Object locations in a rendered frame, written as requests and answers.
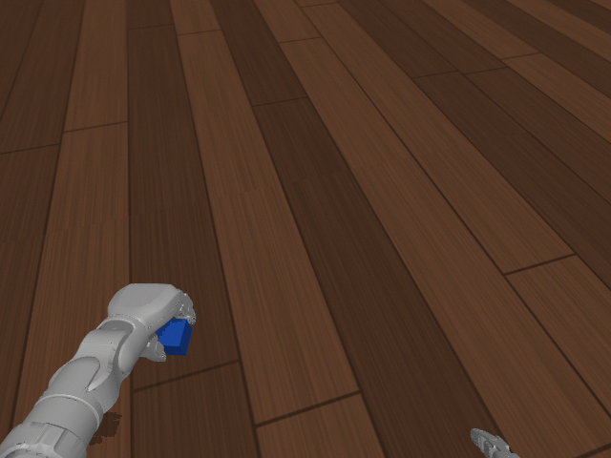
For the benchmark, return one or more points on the left robot hand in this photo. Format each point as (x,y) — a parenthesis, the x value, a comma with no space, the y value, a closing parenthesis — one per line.
(154,305)

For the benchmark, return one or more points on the left robot arm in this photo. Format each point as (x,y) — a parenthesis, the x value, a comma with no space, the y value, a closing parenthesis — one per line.
(65,418)

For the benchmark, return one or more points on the small box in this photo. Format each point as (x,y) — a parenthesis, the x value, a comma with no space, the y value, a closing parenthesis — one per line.
(175,336)

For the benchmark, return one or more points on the right robot hand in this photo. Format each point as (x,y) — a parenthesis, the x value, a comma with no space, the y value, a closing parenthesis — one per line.
(492,446)

